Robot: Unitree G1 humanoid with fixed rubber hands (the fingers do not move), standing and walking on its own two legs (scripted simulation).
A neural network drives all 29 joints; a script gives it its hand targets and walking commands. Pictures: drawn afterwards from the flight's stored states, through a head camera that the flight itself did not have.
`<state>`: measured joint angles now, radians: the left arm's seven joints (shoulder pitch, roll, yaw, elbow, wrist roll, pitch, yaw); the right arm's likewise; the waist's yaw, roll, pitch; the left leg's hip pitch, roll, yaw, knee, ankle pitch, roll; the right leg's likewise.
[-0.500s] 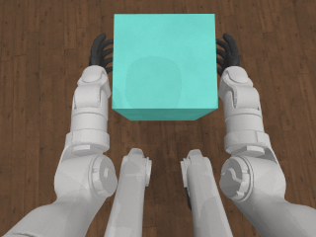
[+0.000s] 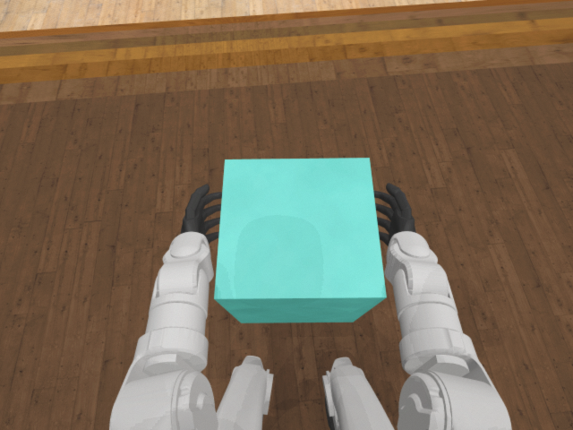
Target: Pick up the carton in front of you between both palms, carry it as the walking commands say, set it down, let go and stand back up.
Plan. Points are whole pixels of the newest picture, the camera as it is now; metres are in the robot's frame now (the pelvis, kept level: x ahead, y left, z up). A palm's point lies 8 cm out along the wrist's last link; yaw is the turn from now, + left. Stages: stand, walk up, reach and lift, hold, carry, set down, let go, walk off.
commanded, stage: reach and lift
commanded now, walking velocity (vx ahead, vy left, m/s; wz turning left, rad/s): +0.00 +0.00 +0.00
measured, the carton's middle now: (296, 251) +0.39 +0.01 -0.10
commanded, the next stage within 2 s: hold in 1.56 s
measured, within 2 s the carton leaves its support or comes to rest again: neither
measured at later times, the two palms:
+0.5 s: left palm (162, 223) +0.34 +0.15 +0.11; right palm (453, 222) +0.34 -0.15 +0.11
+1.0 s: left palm (151, 219) +0.33 +0.15 +0.14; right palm (468, 218) +0.33 -0.15 +0.14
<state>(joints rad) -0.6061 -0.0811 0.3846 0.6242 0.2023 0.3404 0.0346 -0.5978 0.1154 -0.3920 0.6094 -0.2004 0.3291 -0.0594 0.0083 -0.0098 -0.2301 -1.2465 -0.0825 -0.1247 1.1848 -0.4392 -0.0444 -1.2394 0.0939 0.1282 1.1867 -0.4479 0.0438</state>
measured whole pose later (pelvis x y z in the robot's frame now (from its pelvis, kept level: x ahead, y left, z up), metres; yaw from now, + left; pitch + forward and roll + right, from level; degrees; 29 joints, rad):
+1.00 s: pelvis +0.03 +0.00 +0.11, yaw +0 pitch -4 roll +0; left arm -0.33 -0.16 0.31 0.39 0.30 0.62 -0.01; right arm -0.33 0.17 -0.31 0.38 -0.30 0.61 0.01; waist 0.00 0.00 0.00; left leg -0.18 -0.04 -0.14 0.45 -0.21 -0.02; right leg -0.17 0.04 0.14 0.45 -0.22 0.02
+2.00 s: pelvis +0.03 +0.00 +0.12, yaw +0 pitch -7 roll +0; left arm -0.29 -0.16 0.25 0.25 0.29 0.76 -0.01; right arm -0.29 0.16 -0.25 0.26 -0.28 0.75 0.01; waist 0.00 0.00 0.02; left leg -0.06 -0.03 -0.14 0.37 -0.19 -0.02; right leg -0.05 0.03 0.14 0.37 -0.19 0.02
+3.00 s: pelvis +0.04 +0.00 +0.12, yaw +0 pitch -6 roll +0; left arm -0.27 -0.15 0.23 0.23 0.28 0.77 -0.01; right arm -0.27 0.15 -0.23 0.23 -0.28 0.76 0.01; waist 0.00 0.00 -0.01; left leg -0.09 -0.03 -0.12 0.39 -0.20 -0.02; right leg -0.09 0.03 0.12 0.39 -0.21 0.01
